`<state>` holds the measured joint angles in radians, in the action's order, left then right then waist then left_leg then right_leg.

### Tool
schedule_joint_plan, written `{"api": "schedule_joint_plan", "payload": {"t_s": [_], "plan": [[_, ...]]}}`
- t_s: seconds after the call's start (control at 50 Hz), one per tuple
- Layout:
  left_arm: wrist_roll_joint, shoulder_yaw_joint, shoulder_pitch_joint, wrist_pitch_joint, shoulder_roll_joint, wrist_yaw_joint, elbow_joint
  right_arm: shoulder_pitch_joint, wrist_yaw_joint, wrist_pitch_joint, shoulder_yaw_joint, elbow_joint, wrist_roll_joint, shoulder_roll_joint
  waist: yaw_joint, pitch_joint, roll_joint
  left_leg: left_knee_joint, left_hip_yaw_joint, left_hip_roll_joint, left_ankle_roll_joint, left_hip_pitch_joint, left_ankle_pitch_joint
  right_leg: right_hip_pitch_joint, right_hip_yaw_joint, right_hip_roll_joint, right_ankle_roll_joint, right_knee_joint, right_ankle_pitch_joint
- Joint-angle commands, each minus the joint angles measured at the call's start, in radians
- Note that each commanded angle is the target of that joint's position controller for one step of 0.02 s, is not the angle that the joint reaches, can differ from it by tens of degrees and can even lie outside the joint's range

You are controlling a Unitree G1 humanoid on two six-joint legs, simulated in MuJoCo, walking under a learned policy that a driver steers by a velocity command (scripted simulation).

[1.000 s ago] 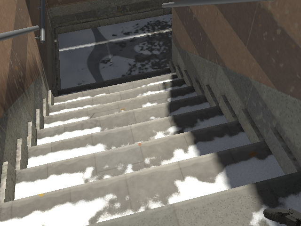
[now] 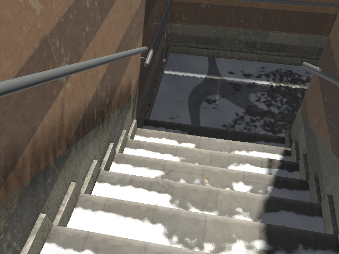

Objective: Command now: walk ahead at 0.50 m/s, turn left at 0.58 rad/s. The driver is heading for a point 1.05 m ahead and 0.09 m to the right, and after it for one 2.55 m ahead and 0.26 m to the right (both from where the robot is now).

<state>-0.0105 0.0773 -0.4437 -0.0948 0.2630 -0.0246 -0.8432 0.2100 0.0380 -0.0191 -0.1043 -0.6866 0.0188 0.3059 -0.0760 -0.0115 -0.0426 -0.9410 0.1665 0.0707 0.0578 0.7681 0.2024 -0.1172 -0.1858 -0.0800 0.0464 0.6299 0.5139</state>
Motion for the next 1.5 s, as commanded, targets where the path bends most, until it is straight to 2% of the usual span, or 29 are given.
{"api": "schedule_joint_plan", "payload": {"t_s": [0.02,0.12,0.18,0.2,0.22,0.26,0.3,0.34,0.42,0.48,0.54,0.7,0.76,0.78,0.8,0.84,0.86,0.92,0.96,1.0,1.04,1.1,1.22,1.26,1.3,1.32,1.34,1.4,1.5], "plan": [[-0.005,0.017,0.009,0.001,0.11,-0.035,0.063,-0.144,0.039,0.018,0.002,0.086,-0.012,0.015,-0.022,0.113,0.084,0.214,-0.088,-0.022,-0.006,-0.09,0.342,-0.172,0.049,-0.211,-0.108,-0.046,-0.215],[0.029,0.031,0.001,0.043,0.141,-0.017,0.039,-0.159,0.035,-0.022,0.006,0.065,0.02,0.004,-0.049,0.169,0.127,0.397,-0.149,-0.01,-0.022,-0.233,0.183,-0.121,0.011,-0.245,-0.05,0.136,-0.227],[0.046,0.029,0.076,0.046,0.168,-0.011,0.002,0.324,-0.011,-0.01,-0.07,-0.131,0.001,0.151,0.226,-0.051,0.121,0.546,-0.223,-0.057,0.045,-0.815,0.318,-0.187,-0.031,-0.18,0.013,0.814,-0.579],[0.022,0.021,0.061,0.032,0.107,-0.026,-0.003,0.393,-0.014,0.002,-0.077,-0.188,-0.024,0.241,0.257,-0.039,-0.179,0.493,-0.096,0.009,0.114,-1.054,0.522,-0.506,-0.006,-0.012,0.074,1.36,0.304],[0.0,-0.011,-0.183,0.001,0.025,0.001,0.003,0.365,0.011,0.036,-0.033,-0.171,-0.043,0.259,0.109,-0.247,-0.369,0.125,0.056,0.12,0.215,-1.318,0.811,-0.775,0.239,0.002,0.063,1.551,0.466],[0.05,0.002,-0.116,-0.011,0.117,-0.008,0.034,0.412,0.025,0.025,-0.018,-0.211,0.02,0.165,0.162,-0.394,-0.174,0.338,0.267,0.27,0.343,-1.209,0.286,-0.818,0.314,0.008,0.06,1.441,0.39],[0.095,-0.004,0.099,0.013,0.113,-0.055,0.084,0.204,0.013,0.044,-0.008,-0.193,0.009,0.143,0.106,-0.127,0.013,0.572,0.571,0.356,0.321,-0.776,-0.531,-0.896,0.285,-0.05,-0.014,1.247,0.037],[0.057,0.011,0.068,0.038,0.139,-0.048,0.045,0.067,0.01,0.094,0.04,-0.181,-0.033,0.012,0.038,0.021,0.023,0.478,0.428,0.299,0.212,-0.443,-0.426,-0.781,0.387,-0.069,-0.075,0.955,-0.23],[0.029,0.01,0.019,0.057,0.058,-0.009,0.047,0.158,-0.052,0.107,0.027,-0.256,-0.061,0.095,0.008,-0.042,-0.044,0.458,0.185,0.215,0.207,-0.39,-0.072,-0.664,0.407,-0.016,-0.026,0.682,-0.447],[0.026,0.026,0.178,0.052,0.089,0.024,0.114,0.173,-0.079,0.117,0.054,-0.252,-0.006,-0.005,0.044,0.043,-0.014,0.402,-0.008,0.106,0.097,-0.381,-0.336,-0.688,0.431,0.05,-0.075,0.267,-0.882],[-0.007,0.0,0.273,0.053,-0.004,0.052,0.145,0.222,-0.103,0.115,0.065,-0.273,-0.023,-0.011,0.085,0.059,-0.049,0.341,-0.127,0.07,0.074,-0.286,-0.478,-0.495,0.335,0.11,-0.064,0.101,-1.189],[0.037,-0.014,0.346,0.061,0.004,0.099,0.182,0.304,-0.106,0.059,0.052,-0.278,-0.013,0.016,0.172,0.167,-0.035,-0.033,-0.072,0.18,0.078,-0.553,-0.203,-0.589,0.234,0.04,-0.077,-0.13,-0.765],[0.016,0.039,-0.144,0.062,0.1,0.084,0.024,0.144,-0.067,0.094,0.037,-0.258,-0.005,0.059,-0.116,-0.035,0.071,-0.744,-0.215,0.048,0.019,-0.318,0.046,0.118,0.166,0.078,-0.241,-0.286,-0.868],[0.008,0.029,-0.232,0.069,0.154,0.086,-0.045,0.233,-0.054,0.122,0.05,-0.242,-0.043,-0.043,-0.066,-0.1,0.43,-1.25,-0.267,-0.1,-0.054,0.144,-1.069,0.508,0.313,-0.059,-0.336,0.088,-1.425],[0.02,0.007,-0.223,0.072,0.119,0.08,-0.028,0.343,-0.033,0.142,0.058,-0.207,-0.018,0.007,-0.016,-0.298,0.43,-1.263,-0.09,-0.08,-0.087,0.277,-1.101,0.667,0.547,-0.136,-0.449,0.148,-1.364],[0.05,0.031,-0.17,0.1,0.184,0.058,-0.024,0.103,-0.055,0.129,0.066,-0.07,0.027,-0.003,-0.043,-0.261,0.165,-1.15,-0.099,-0.064,-0.106,0.45,-0.959,0.529,0.817,-0.255,-0.525,-0.143,-0.694],[0.035,0.023,-0.095,0.104,0.168,0.052,-0.013,0.043,-0.075,0.112,0.063,-0.056,0.056,0.002,0.013,-0.139,-0.001,-0.964,-0.059,-0.016,-0.091,0.474,-0.818,0.323,0.958,-0.272,-0.491,-0.217,-0.295],[0.016,-0.018,0.246,0.04,0.076,0.028,0.126,0.072,-0.102,0.077,0.028,-0.064,-0.02,0.043,0.186,0.091,-0.032,-0.332,-0.03,0.03,-0.097,0.101,-0.385,-0.397,0.676,-0.076,-0.35,-0.217,-0.427],[0.012,-0.008,0.184,0.047,0.094,-0.015,0.086,0.039,-0.097,0.084,0.044,-0.039,-0.082,-0.039,0.16,-0.019,0.104,-0.166,-0.081,-0.001,-0.128,-0.16,-0.188,-0.461,0.563,0.016,-0.334,-0.174,-0.721],[0.024,-0.01,0.034,0.043,0.044,-0.034,0.031,0.093,-0.055,0.102,0.02,-0.064,-0.032,0.017,0.126,-0.073,0.13,-0.146,0.004,0.003,-0.106,-0.028,0.121,-0.243,0.582,0.034,-0.328,-0.037,-0.626],[0.069,-0.021,-0.026,0.049,-0.001,-0.058,0.02,-0.083,-0.043,0.107,0.027,0.019,-0.05,0.016,0.08,0.008,0.045,0.198,0.011,-0.028,-0.086,-0.007,0.247,-0.25,0.573,0.082,-0.311,0.046,-0.342],[0.029,-0.008,-0.024,0.075,0.045,-0.069,0.024,-0.199,-0.012,0.113,0.042,0.096,-0.063,-0.046,0.018,0.022,0.073,0.374,-0.092,-0.112,-0.089,-0.36,0.383,-0.495,0.538,0.152,-0.268,0.087,-0.133],[0.042,-0.032,0.002,0.108,-0.009,-0.07,0.051,0.165,-0.02,0.086,-0.007,-0.01,-0.012,0.028,0.129,0.025,0.168,0.724,-0.007,0.042,-0.048,-0.608,0.214,-0.275,0.633,0.188,-0.22,0.58,-0.207],[0.049,-0.044,-0.136,0.076,-0.116,0.005,-0.034,0.506,-0.009,0.076,-0.005,-0.134,-0.039,0.044,0.219,-0.134,-0.182,0.252,0.012,0.152,0.007,-1.218,0.463,-0.787,0.527,0.349,-0.14,1.274,0.467],[0.104,-0.035,-0.281,0.049,-0.032,0.025,-0.019,0.484,0.006,0.067,0.001,-0.154,0.002,0.073,0.128,-0.177,-0.36,0.261,0.257,0.295,0.066,-1.213,0.238,-1.06,0.492,0.267,-0.102,1.615,0.321],[0.128,-0.027,-0.125,0.056,0.031,-0.004,0.083,0.436,0.004,0.063,-0.025,-0.183,0.015,0.148,0.102,-0.115,-0.334,0.525,0.485,0.383,0.17,-1.045,-0.479,-1.114,0.359,0.189,-0.083,1.495,0.125],[0.122,-0.005,0.077,0.085,0.088,-0.034,0.094,0.304,-0.007,0.063,0.016,-0.167,-0.015,-0.007,0.11,0.049,-0.044,0.67,0.455,0.33,0.154,-0.782,-0.887,-1.116,0.339,0.106,-0.115,1.433,-0.06],[0.062,-0.002,0.081,0.107,0.065,-0.05,0.113,0.084,-0.024,0.108,0.073,-0.171,-0.043,-0.1,-0.025,0.197,0.003,0.611,0.217,0.173,0.061,-0.308,-0.693,-0.887,0.456,0.032,-0.139,1.075,-0.385],[0.043,-0.023,0.196,0.098,-0.076,0.013,0.145,0.3,-0.081,0.108,0.067,-0.281,-0.046,-0.036,0.048,0.048,-0.075,0.562,-0.011,0.138,0.067,-0.464,0.017,-0.72,0.381,0.037,-0.087,0.492,-0.663]]}}
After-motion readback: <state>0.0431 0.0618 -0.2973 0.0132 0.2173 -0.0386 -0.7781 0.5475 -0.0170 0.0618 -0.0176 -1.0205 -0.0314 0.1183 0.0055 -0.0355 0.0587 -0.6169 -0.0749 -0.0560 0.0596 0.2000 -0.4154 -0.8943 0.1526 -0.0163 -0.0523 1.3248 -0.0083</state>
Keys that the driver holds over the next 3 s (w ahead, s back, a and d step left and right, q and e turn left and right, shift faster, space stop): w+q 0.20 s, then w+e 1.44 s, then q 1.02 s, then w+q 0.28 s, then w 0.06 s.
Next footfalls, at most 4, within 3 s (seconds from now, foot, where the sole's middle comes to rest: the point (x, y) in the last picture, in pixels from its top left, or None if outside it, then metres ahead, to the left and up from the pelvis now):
0.18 left None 0.24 0.18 -0.92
0.76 right None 0.55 0.00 -1.09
1.24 left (158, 225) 0.85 0.18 -1.26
1.88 right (227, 207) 1.08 -0.24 -1.43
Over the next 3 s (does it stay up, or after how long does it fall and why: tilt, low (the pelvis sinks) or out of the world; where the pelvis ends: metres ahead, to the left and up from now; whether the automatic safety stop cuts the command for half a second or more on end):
stays up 1.11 -0.09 -0.68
